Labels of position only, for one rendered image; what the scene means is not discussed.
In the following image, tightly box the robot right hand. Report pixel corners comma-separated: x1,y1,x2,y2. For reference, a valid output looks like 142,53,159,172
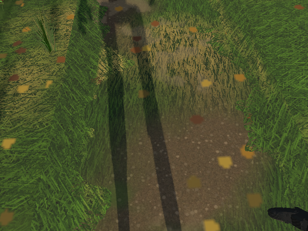
268,207,308,231

